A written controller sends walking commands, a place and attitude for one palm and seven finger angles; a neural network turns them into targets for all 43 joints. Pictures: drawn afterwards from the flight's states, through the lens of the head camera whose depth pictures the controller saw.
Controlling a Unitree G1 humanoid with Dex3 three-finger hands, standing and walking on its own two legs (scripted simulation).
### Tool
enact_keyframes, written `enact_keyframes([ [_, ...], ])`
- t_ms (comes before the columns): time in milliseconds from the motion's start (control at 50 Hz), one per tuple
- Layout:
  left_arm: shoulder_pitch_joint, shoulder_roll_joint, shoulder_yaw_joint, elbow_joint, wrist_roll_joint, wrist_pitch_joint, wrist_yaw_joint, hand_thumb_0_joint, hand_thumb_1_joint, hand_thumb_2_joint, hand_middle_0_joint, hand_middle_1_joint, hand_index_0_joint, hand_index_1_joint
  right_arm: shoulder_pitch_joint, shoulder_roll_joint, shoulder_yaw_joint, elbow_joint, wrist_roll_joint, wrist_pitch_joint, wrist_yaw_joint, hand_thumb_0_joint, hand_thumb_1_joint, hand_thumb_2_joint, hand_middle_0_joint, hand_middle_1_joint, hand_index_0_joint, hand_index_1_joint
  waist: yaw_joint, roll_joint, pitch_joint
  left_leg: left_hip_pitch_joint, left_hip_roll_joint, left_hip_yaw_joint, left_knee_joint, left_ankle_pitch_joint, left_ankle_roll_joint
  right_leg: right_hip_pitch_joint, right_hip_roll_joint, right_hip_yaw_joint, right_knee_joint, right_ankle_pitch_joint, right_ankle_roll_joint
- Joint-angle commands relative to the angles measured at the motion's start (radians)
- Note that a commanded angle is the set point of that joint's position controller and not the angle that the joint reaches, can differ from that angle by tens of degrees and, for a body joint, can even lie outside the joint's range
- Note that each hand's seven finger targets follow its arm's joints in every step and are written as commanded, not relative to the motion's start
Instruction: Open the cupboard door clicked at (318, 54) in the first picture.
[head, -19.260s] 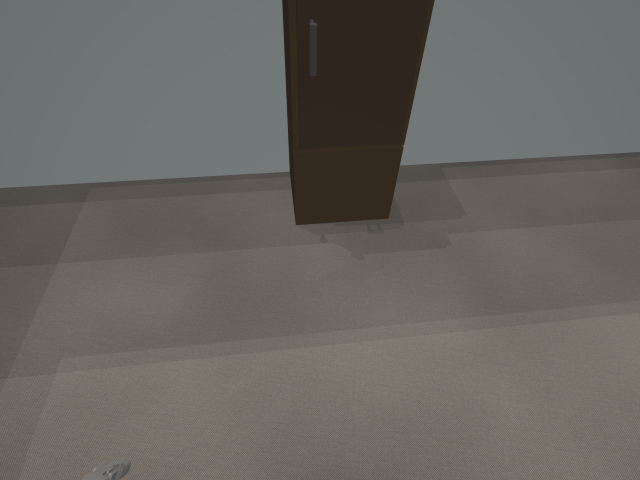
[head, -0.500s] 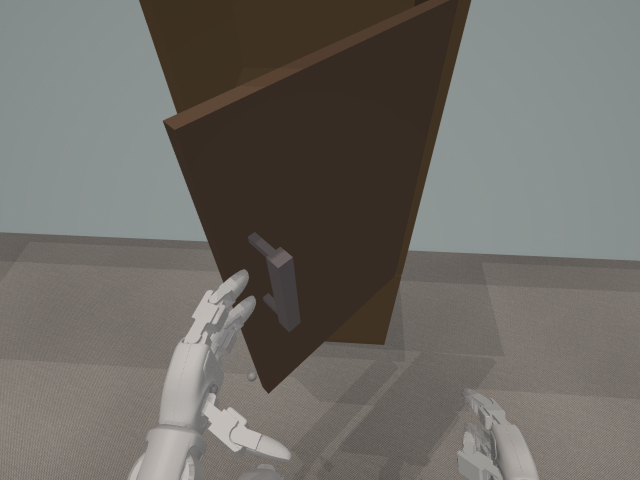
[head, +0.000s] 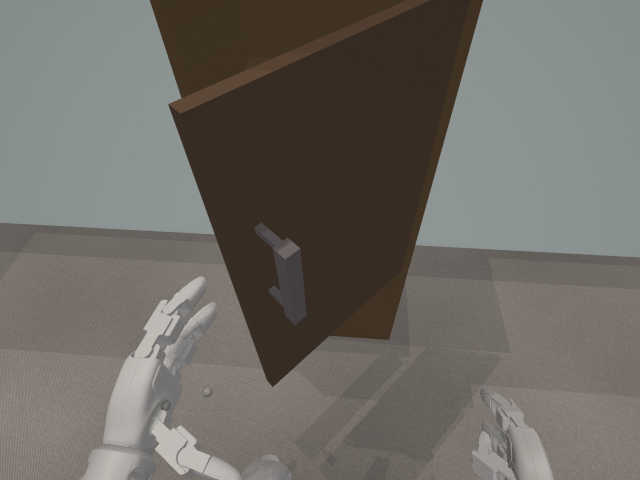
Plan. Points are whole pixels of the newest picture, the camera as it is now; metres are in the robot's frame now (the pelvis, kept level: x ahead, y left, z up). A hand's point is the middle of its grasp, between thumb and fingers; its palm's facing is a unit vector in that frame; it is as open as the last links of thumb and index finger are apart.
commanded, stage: draw the hand back to the body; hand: left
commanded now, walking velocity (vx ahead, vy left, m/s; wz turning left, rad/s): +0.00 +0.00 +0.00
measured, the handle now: (281, 275) +0.34 +0.07 +0.09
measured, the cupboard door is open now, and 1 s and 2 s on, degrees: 48 48 48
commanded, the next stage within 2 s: step back with the hand held close in 1.50 s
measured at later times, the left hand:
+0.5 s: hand (111, 379) +0.19 +0.19 +0.15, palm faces +0.06 -0.98 -0.18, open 15.9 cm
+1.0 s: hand (3, 315) +0.22 +0.26 +0.21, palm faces +0.39 -0.83 -0.39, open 10.5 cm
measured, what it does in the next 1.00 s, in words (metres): rises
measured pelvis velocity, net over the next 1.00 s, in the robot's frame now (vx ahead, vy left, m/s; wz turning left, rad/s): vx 0.02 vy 0.02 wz -0.01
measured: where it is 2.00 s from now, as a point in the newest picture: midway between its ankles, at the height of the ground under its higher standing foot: outside the picture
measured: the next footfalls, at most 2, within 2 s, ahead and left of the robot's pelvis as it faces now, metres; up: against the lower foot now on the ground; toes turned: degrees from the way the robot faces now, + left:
none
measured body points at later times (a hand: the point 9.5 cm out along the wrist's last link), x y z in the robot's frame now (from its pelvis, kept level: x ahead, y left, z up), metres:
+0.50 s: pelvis +0.00 +0.02 +0.03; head -0.01 +0.01 +0.48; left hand +0.18 +0.24 +0.16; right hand +0.19 -0.20 -0.03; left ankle +0.03 +0.14 -0.67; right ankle -0.02 -0.10 -0.67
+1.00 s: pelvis +0.02 +0.02 +0.07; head +0.00 +0.00 +0.51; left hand +0.19 +0.30 +0.23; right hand +0.21 -0.19 -0.02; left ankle +0.03 +0.14 -0.67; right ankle -0.02 -0.10 -0.67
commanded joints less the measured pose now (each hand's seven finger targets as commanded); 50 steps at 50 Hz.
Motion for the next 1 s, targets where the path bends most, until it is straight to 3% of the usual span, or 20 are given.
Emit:
enact_keyframes([
  [0, -0.002, 0.109, 0.085, -0.339, -0.008, -0.061, 0.031, 0.0, -0.5, 0.3, -0.15, -0.3, -0.15, -0.3, -0.073, -0.088, -0.037, -0.192, 0.006, -0.062, -0.006, 0.0, -0.9, -0.9, 0.2, 0.3, 0.2, 0.3, 0.009, -0.014, -0.188, 0.211, -0.047, 0.014, -0.16, 0.225, 0.052, 0.093, 0.026, 0.034, -0.205, 0.355, 0.014],
  [20, 0.007, 0.125, 0.108, -0.325, -0.009, -0.047, 0.036, 0.0, -0.5, 0.3, -0.15, -0.3, -0.15, -0.3, -0.077, -0.09, -0.036, -0.185, 0.006, -0.059, -0.009, 0.0, -0.9, -0.9, 0.2, 0.3, 0.2, 0.3, 0.01, -0.031, -0.178, 0.204, -0.045, 0.009, -0.167, 0.223, 0.052, 0.104, 0.029, 0.031, -0.212, 0.347, 0.012],
  [80, 0.016, 0.105, 0.096, -0.316, -0.015, -0.007, 0.027, 0.0, -0.5, 0.3, -0.15, -0.3, -0.15, -0.3, -0.082, -0.092, -0.029, -0.188, 0.014, -0.059, -0.009, 0.0, -0.9, -0.9, 0.2, 0.3, 0.2, 0.3, -0.002, -0.019, -0.114, 0.212, -0.042, 0.009, -0.191, 0.186, 0.049, 0.082, 0.033, 0.022, -0.239, 0.309, 0.016],
  [140, 0.016, 0.094, 0.087, -0.298, -0.024, 0.04, 0.015, 0.0, -0.5, 0.3, -0.15, -0.3, -0.15, -0.3, -0.086, -0.099, -0.022, -0.188, 0.018, -0.062, -0.012, 0.0, -0.9, -0.9, 0.2, 0.3, 0.2, 0.3, -0.011, -0.052, -0.08, 0.218, -0.04, 0.0, -0.215, 0.156, 0.05, 0.086, 0.035, 0.013, -0.267, 0.268, 0.019],
  [240, 0.003, 0.155, 0.147, -0.387, -0.045, 0.075, 0.0, 0.0, -0.5, 0.3, -0.15, -0.3, -0.15, -0.3, -0.09, -0.103, -0.012, -0.196, 0.02, -0.076, -0.02, 0.0, -0.9, -0.9, 0.2, 0.3, 0.2, 0.3, 0.006, -0.029, -0.105, 0.263, -0.04, -0.006, -0.247, 0.181, 0.051, 0.132, 0.037, 0.003, -0.28, 0.289, 0.015],
  [300, 0.009, 0.171, 0.182, -0.408, -0.058, 0.076, -0.007, 0.0, -0.5, 0.3, -0.15, -0.3, -0.15, -0.3, -0.088, -0.099, -0.007, -0.186, 0.023, -0.086, -0.02, 0.0, -0.9, -0.9, 0.2, 0.3, 0.2, 0.3, 0.012, 0.005, -0.086, 0.286, -0.037, -0.009, -0.266, 0.191, 0.046, 0.136, 0.042, -0.006, -0.287, 0.295, 0.011],
  [400, -0.009, 0.176, 0.201, -0.41, -0.081, 0.115, -0.03, 0.0, -0.325, 0.375, -0.156, -0.3, -0.156, -0.3, -0.099, -0.105, 0.003, -0.175, 0.03, -0.103, -0.022, 0.0, -0.9, -0.9, 0.2, 0.3, 0.2, 0.3, 0.01, 0.034, -0.037, 0.306, -0.036, -0.018, -0.299, 0.155, 0.043, 0.139, 0.044, -0.012, -0.322, 0.256, 0.011],
  [420, -0.016, 0.299, 0.222, -0.462, 0.06, 0.151, 0.106, 0.0, -0.29, 0.39, -0.158, -0.3, -0.158, -0.3, -0.103, -0.095, 0.002, -0.187, 0.019, -0.088, -0.051, 0.0, -0.9, -0.9, 0.2, 0.3, 0.2, 0.3, 0.056, 0.0, -0.043, 0.315, -0.032, -0.009, -0.343, 0.142, 0.045, 0.171, 0.016, 0.049, -0.397, 0.235, -0.004],
  [440, -0.01, 0.224, 0.186, -0.478, 0.078, 0.176, 0.166, 0.0, -0.255, 0.405, -0.159, -0.3, -0.159, -0.3, -0.111, -0.083, 0.013, -0.188, 0.012, -0.083, -0.061, 0.0, -0.9, -0.9, 0.2, 0.3, 0.2, 0.3, 0.033, 0.012, 0.004, 0.336, -0.035, 0.0, -0.356, 0.135, 0.045, 0.156, 0.011, 0.048, -0.423, 0.217, 0.0],
  [460, 0.031, 0.193, 0.173, -0.434, 0.086, 0.199, 0.195, 0.0, -0.22, 0.42, -0.16, -0.3, -0.16, -0.3, -0.097, -0.08, 0.015, -0.178, 0.01, -0.078, -0.064, 0.0, -0.9, -0.9, 0.2, 0.3, 0.2, 0.3, 0.027, -0.019, 0.035, 0.333, -0.031, -0.006, -0.365, 0.118, 0.043, 0.151, 0.01, 0.035, -0.428, 0.197, 0.003],
  [500, 0.021, 0.212, 0.183, -0.457, 0.118, 0.222, 0.236, 0.0, -0.15, 0.45, -0.162, -0.3, -0.162, -0.3, -0.096, -0.086, 0.017, -0.162, 0.006, -0.068, -0.064, 0.0, -0.9, -0.9, 0.2, 0.3, 0.2, 0.3, 0.029, 0.031, 0.026, 0.371, -0.027, -0.005, -0.385, 0.144, 0.045, 0.187, 0.008, 0.027, -0.438, 0.22, 0.002],
  [520, 0.025, 0.229, 0.2, -0.438, 0.126, 0.23, 0.255, 0.0, -0.115, 0.465, -0.164, -0.3, -0.164, -0.3, -0.105, -0.086, 0.019, -0.15, 0.001, -0.068, -0.067, 0.0, -0.9, -0.9, 0.2, 0.3, 0.2, 0.3, 0.03, -0.002, 0.027, 0.377, -0.029, -0.002, -0.397, 0.156, 0.048, 0.218, 0.007, 0.028, -0.455, 0.239, 0.003],
  [580, -0.006, 0.259, 0.235, -0.446, 0.141, 0.23, 0.287, 0.0, -0.01, 0.51, -0.168, -0.3, -0.168, -0.3, -0.121, -0.089, 0.021, -0.134, -0.002, -0.068, -0.073, 0.0, -0.9, -0.9, 0.2, 0.3, 0.2, 0.3, 0.031, -0.019, 0.029, 0.425, -0.026, 0.001, -0.434, 0.164, 0.048, 0.255, 0.005, 0.027, -0.492, 0.236, 0.005],
  [640, -0.051, 0.271, 0.251, -0.47, 0.154, 0.224, 0.309, 0.0, 0.095, 0.555, -0.171, -0.3, -0.171, -0.3, -0.139, -0.091, 0.024, -0.111, -0.008, -0.086, -0.076, 0.0, -0.9, -0.9, 0.2, 0.3, 0.2, 0.3, 0.034, 0.042, 0.022, 0.478, -0.026, -0.002, -0.478, 0.179, 0.047, 0.301, 0.002, 0.026, -0.518, 0.252, 0.003],
  [740, -0.039, 0.282, 0.288, -0.448, 0.157, 0.218, 0.323, 0.0, 0.27, 0.63, -0.178, -0.3, -0.178, -0.3, -0.155, -0.092, 0.022, -0.069, -0.012, -0.107, -0.074, 0.0, -0.9, -0.9, 0.2, 0.3, 0.2, 0.3, 0.042, 0.035, 0.037, 0.541, -0.023, 0.002, -0.537, 0.238, 0.045, 0.37, 0.004, 0.019, -0.559, 0.31, 0.005],
  [820, -0.04, 0.299, 0.336, -0.4, 0.153, 0.215, 0.321, 0.0, 0.41, 0.69, -0.182, -0.3, -0.182, -0.3, -0.171, -0.098, 0.015, -0.037, -0.015, -0.111, -0.069, 0.0, -0.9, -0.9, 0.2, 0.3, 0.2, 0.3, 0.051, -0.032, 0.058, 0.572, -0.02, 0.008, -0.574, 0.301, 0.046, 0.426, 0.009, 0.014, -0.596, 0.369, 0.007],
  [940, -0.084, 0.328, 0.406, -0.399, 0.146, 0.206, 0.317, 0.0, 0.62, 0.78, -0.19, -0.3, -0.19, -0.3, -0.187, -0.096, 0.008, -0.01, -0.018, -0.108, -0.063, 0.0, -0.9, -0.9, 0.2, 0.3, 0.2, 0.3, 0.059, 0.003, 0.071, 0.624, -0.021, 0.023, -0.615, 0.37, 0.044, 0.484, 0.005, 0.018, -0.632, 0.439, 0.008],
  [980, -0.099, 0.348, 0.435, -0.417, 0.145, 0.201, 0.318, 0.0, 0.69, 0.81, -0.192, -0.3, -0.192, -0.3, -0.188, -0.095, 0.003, -0.003, -0.02, -0.109, -0.061, 0.0, -0.9, -0.9, 0.2, 0.3, 0.2, 0.3, 0.063, 0.014, 0.048, 0.65, -0.024, 0.033, -0.618, 0.407, 0.046, 0.507, 0.006, 0.02, -0.641, 0.479, 0.009],
])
